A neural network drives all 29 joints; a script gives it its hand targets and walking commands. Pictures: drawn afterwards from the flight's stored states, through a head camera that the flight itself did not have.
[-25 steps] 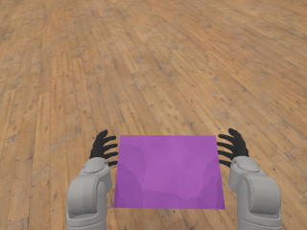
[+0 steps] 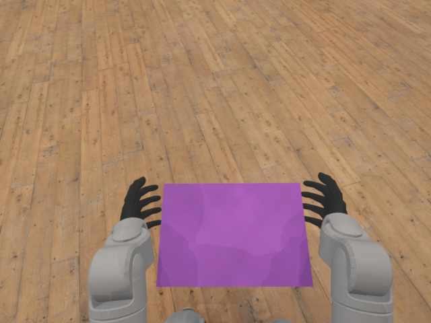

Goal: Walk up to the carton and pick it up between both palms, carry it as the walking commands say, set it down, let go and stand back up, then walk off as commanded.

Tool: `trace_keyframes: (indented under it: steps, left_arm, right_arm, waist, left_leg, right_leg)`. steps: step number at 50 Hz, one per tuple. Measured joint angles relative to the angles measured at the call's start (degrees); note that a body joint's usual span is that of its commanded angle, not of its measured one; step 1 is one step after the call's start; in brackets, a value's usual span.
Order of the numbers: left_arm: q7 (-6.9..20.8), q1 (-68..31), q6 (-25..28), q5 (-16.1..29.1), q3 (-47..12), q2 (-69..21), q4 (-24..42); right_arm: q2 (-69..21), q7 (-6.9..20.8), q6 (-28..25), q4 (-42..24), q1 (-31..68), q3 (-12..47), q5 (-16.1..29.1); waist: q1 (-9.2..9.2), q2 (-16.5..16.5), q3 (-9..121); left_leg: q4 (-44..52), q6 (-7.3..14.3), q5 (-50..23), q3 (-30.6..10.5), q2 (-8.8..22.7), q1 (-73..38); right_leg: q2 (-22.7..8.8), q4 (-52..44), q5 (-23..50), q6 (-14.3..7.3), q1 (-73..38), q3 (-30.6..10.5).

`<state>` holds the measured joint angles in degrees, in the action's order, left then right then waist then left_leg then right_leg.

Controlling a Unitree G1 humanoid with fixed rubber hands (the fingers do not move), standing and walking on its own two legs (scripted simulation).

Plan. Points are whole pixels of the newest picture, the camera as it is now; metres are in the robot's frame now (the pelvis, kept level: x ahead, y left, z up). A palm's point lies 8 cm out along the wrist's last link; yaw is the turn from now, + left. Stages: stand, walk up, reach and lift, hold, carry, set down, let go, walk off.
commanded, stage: carry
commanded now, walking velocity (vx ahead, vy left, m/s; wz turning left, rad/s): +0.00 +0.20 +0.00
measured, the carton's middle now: (231, 236) +0.28 +0.01 -0.02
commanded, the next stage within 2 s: none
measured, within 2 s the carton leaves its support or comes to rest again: neither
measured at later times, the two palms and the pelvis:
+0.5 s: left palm (32, 264) +0.18 +0.29 +0.10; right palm (260, 273) +0.18 -0.02 +0.09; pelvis -0.08 +0.14 +0.00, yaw +0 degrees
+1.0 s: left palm out of the picture +0.08 +0.45 +0.08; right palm out of the picture +0.10 +0.13 +0.09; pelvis -0.16 +0.28 +0.00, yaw +0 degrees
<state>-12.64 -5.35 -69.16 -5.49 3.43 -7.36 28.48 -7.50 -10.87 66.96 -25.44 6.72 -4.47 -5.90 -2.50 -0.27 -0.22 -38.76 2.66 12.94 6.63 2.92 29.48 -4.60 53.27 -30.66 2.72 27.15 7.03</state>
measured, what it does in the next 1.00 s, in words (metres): steps to the left: right foot, then left foot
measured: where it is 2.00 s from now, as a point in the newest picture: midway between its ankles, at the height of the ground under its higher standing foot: outside the picture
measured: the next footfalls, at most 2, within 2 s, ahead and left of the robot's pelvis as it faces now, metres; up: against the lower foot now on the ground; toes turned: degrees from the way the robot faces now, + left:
right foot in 0.04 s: +0.03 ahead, -0.10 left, +0.00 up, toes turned -9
left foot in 0.22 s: +0.06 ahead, +0.17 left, +0.00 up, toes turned +8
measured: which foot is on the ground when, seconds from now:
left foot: down 0.00-0.06, up 0.08-0.20, down 0.22-0.56, up 0.58-0.78, down 0.80-1.00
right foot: up 0.00-0.02, down 0.04-0.24, up 0.26-0.54, down 0.56-0.84, up 0.86-1.00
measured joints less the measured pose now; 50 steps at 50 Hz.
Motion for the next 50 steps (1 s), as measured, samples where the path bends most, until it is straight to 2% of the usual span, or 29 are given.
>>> trace_keyframes:
  steps: [2, 3, 5, 8, 11, 13, 14, 16, 17, 21, 24, 27, 28, 29, 30, 31, 32, 34, 37, 39, 40, 41, 42, 43, 46, 48, 50]
  left_arm:
    - [0.2, 0.2, 0.5, 0.2, -0.3, 0.0, 0.2]
    - [0.3, 0.3, 1.1, 0.3, -0.6, 0.0, -0.3]
    - [0.3, 0.6, 1.5, 0.3, -1.5, 0.0, -1.8]
    - [0.4, 1.0, 0.7, 0.5, -2.0, 0.0, -3.1]
    - [0.7, 0.7, 0.6, 0.3, -1.9, 0.0, -2.9]
    - [0.7, -0.1, 0.8, 0.1, -1.6, 0.0, -2.7]
    - [0.5, -0.3, 0.6, -0.2, -1.5, 0.0, -2.3]
    - [0.6, -0.6, 0.1, -0.7, -0.9, 0.0, -2.0]
    - [0.7, -0.7, 0.0, -0.8, -0.5, -0.1, -1.9]
    - [0.6, -0.6, 0.1, -0.6, -0.6, -0.1, -1.8]
    - [0.1, -0.5, 0.1, -0.3, -1.2, 0.0, -1.7]
    - [0.3, -0.1, 0.2, -0.1, -1.1, 0.0, -2.4]
    - [0.5, -0.1, 0.3, 0.0, -1.1, 0.0, -3.1]
    - [0.6, -0.1, 0.6, -0.1, -1.5, -0.1, -4.3]
    - [0.7, -0.1, 0.4, -0.2, -1.7, 0.0, -5.1]
    - [0.8, 0.1, -0.1, -0.2, -1.9, 0.0, -5.4]
    - [0.9, 0.6, -0.3, 0.0, -1.8, 0.0, -5.6]
    - [1.0, 1.3, 0.0, 0.4, -1.6, 0.0, -5.1]
    - [0.4, 0.8, 0.8, 0.9, -2.0, 0.0, -3.6]
    - [0.0, 0.0, 1.2, 0.8, -2.4, -0.1, -2.1]
    - [-0.1, -0.3, 1.1, 0.5, -2.6, -0.1, -1.2]
    - [0.0, -0.6, 1.1, 0.1, -2.5, -0.1, -0.7]
    - [0.2, -0.8, 0.9, -0.2, -2.1, 0.0, -0.5]
    - [0.5, -0.7, 0.7, -0.4, -1.5, 0.0, -0.3]
    - [0.4, -0.3, -0.3, -0.5, -0.3, 0.0, -0.2]
    - [0.4, 0.1, -0.6, -0.4, -0.1, 0.0, -0.7]
    - [0.2, 0.6, -0.8, -0.2, -0.2, 0.0, -1.2]
  right_arm:
    - [0.1, -0.2, 0.0, -1.2, -0.6, 0.2, -0.2]
    - [0.1, -0.1, 0.0, -1.6, -0.7, -0.1, -0.3]
    - [0.2, 0.0, 0.2, -1.5, -1.7, -0.7, -0.4]
    - [0.2, -0.6, 1.4, -1.9, -3.3, -0.8, -0.1]
    - [0.2, -1.3, 2.2, -2.6, -2.6, -1.0, 0.4]
    - [0.2, -1.1, 1.7, -2.0, -1.4, -1.3, 0.5]
    - [0.1, -0.9, 1.5, -1.4, -0.8, -1.5, 0.6]
    - [0.0, -0.7, 1.2, -0.3, 0.1, -1.3, 0.6]
    - [0.0, -0.6, 0.9, 0.1, 0.2, -1.0, 0.4]
    - [0.1, -0.4, 0.7, -0.1, -0.2, -0.8, 0.1]
    - [0.1, 0.1, 0.8, -0.6, -0.6, -1.2, -0.1]
    - [0.1, -0.3, 1.0, -0.7, -1.3, -0.8, -0.2]
    - [0.1, -0.4, 1.2, -0.5, -1.4, -0.8, -0.4]
    - [0.2, -0.5, 1.4, -0.3, -1.8, -1.2, -0.4]
    - [0.2, -0.6, 1.7, -0.2, -2.6, -1.3, -0.4]
    - [0.2, -0.8, 2.0, -0.2, -3.3, -1.1, -0.4]
    - [0.2, -1.1, 2.5, -0.5, -3.8, -0.8, -0.3]
    - [0.3, -1.8, 3.1, -1.3, -4.0, -0.3, -0.1]
    - [0.3, -1.9, 3.0, -2.9, -2.7, -1.1, 0.6]
    - [0.2, -1.5, 2.6, -4.1, -1.6, -2.0, 0.9]
    - [0.2, -1.2, 2.2, -4.4, -1.2, -2.2, 1.1]
    - [0.1, -1.0, 1.8, -4.3, -0.9, -2.2, 1.1]
    - [0.1, -1.0, 1.5, -3.9, -0.6, -1.9, 1.1]
    - [0.0, -1.2, 1.4, -3.2, -0.2, -1.4, 1.1]
    - [0.0, -0.9, 1.5, -0.8, 0.6, -0.6, 0.7]
    - [0.0, -0.8, 1.4, 0.0, 0.1, 0.0, 0.2]
    - [0.1, -0.5, 1.4, 0.5, -0.6, 0.2, -0.2]
  waist:
    - [-0.64, -0.4, 0.1]
    - [-0.77, 0.6, 0.1]
    - [-0.01, 2.2, 0.2]
    - [1.81, 2.1, 0.4]
    - [3.83, 0.9, 0.8]
    - [4.74, -1.5, 0.3]
    - [4.80, -1.6, 0.5]
    - [4.44, -0.2, 0.9]
    - [4.05, 0.2, 1.0]
    - [2.35, 0.5, 1.9]
    - [1.49, 0.6, 2.9]
    - [1.31, 1.0, 4.2]
    - [1.25, 1.8, 4.3]
    - [1.39, 3.4, 4.0]
    - [1.31, 3.5, 4.0]
    - [1.26, 3.1, 4.1]
    - [1.44, 2.7, 4.0]
    - [2.36, 1.7, 3.5]
    - [3.86, 0.2, 2.5]
    - [4.64, -0.5, 1.9]
    - [4.95, -0.8, 1.9]
    - [5.36, -1.4, 1.7]
    - [5.28, -2.4, 1.4]
    - [5.02, -2.7, 1.3]
    - [3.27, -0.3, 1.1]
    - [1.89, 0.1, 1.3]
    - [0.83, -0.2, 1.7]
  left_leg:
    - [-0.7, 0.9, -0.1, 1.2, -1.6, 0.6]
    - [-1.7, 1.1, 0.2, 1.4, -1.7, 1.2]
    - [-5.2, -0.5, 4.9, 0.5, -2.2, 2.3]
    - [-11.1, -2.4, 8.5, -1.9, -2.4, 2.7]
    - [-4.6, -3.0, 8.0, -2.5, -1.0, -1.7]
    - [-1.5, -0.9, 3.3, -0.1, -2.7, -2.8]
    - [-1.6, 0.4, 2.7, 0.4, -3.0, -2.4]
    - [-1.9, 2.1, 2.4, 0.8, -2.1, -1.3]
    - [-1.4, 2.7, 2.0, 1.1, -1.9, -1.2]
    - [2.4, 4.3, -0.9, 2.8, -2.8, -1.5]
    - [5.2, 5.7, -3.1, 4.6, -4.5, -1.5]
    - [8.3, 6.8, -5.4, 6.3, -6.6, -1.5]
    - [8.6, 6.6, -5.8, 6.7, -6.8, -1.4]
    - [7.7, 4.4, -4.8, 6.2, -6.4, -1.2]
    - [3.8, 0.8, -1.3, 5.3, -6.4, 0.0]
    - [-2.8, -1.5, 1.5, 3.8, -6.4, 2.0]
    - [-8.5, -2.6, 3.0, 2.0, -5.9, 3.4]
    - [-13.0, -3.5, 4.5, -0.7, -4.3, 3.8]
    - [-8.5, -4.2, 7.7, -3.0, -1.6, 1.5]
    - [-2.7, -4.5, 7.8, -3.1, -0.4, -1.4]
    - [1.4, -4.5, 6.1, -2.6, 0.0, -3.4]
    - [4.3, -4.1, -0.1, -1.2, -0.3, -4.3]
    - [4.5, -3.3, -3.5, 0.1, -1.2, -4.3]
    - [3.1, -2.3, -3.1, 0.8, -1.5, -3.5]
    - [-0.2, -0.1, -0.2, 1.0, -0.1, -1.2]
    - [0.4, 0.6, -0.9, 1.5, 0.0, -0.7]
    - [1.7, 1.6, -2.3, 2.5, -1.0, -0.4]
  right_leg:
    - [0.6, -9.7, 5.8, -0.7, -4.0, 0.9]
    - [0.8, -11.0, 7.9, -1.9, -4.3, 0.8]
    - [0.2, -9.9, 8.4, -2.6, -3.9, 1.2]
    - [-1.7, -10.5, 9.2, -1.3, -4.4, 1.3]
    - [-3.7, -10.8, 10.3, 0.6, -3.6, 0.7]
    - [-6.2, -10.0, 10.4, 1.8, -2.9, -0.8]
    - [-6.0, -9.1, 8.3, 1.7, -2.2, -1.5]
    - [-3.4, -2.4, -0.5, 1.0, 0.2, -2.0]
    - [-2.2, 1.2, -2.6, 0.6, 1.1, -2.1]
    - [0.3, 6.3, -1.8, -0.2, 1.2, -1.3]
    - [1.0, 2.8, -0.3, -1.0, -1.6, -0.5]
    - [1.7, -10.5, 2.2, -2.5, -7.9, 0.9]
    - [2.1, -15.0, 5.9, -3.6, -9.5, 1.3]
    - [2.5, -16.1, 7.7, -4.0, -10.0, 1.7]
    - [2.0, -16.1, 8.2, -4.0, -9.8, 1.6]
    - [1.3, -15.8, 8.3, -3.7, -9.5, 1.2]
    - [0.8, -16.1, 8.6, -3.2, -9.5, 0.9]
    - [-0.5, -17.0, 9.6, -2.1, -9.6, 0.5]
    - [-3.2, -16.5, 10.4, -0.4, -8.6, 0.2]
    - [-5.2, -15.0, 10.3, 1.1, -7.4, -0.1]
    - [-6.2, -14.0, 10.1, 1.9, -6.7, -0.3]
    - [-7.6, -12.8, 9.8, 2.8, -6.1, -0.6]
    - [-9.0, -11.6, 9.7, 3.5, -5.4, -1.4]
    - [-9.2, -9.8, 9.0, 3.6, -4.4, -2.3]
    - [-4.9, 1.2, -3.2, 2.3, -0.1, -3.0]
    - [-2.9, 5.7, -3.4, 1.2, 1.4, -2.0]
    - [-1.7, 6.3, -1.4, 0.1, 1.2, -0.8]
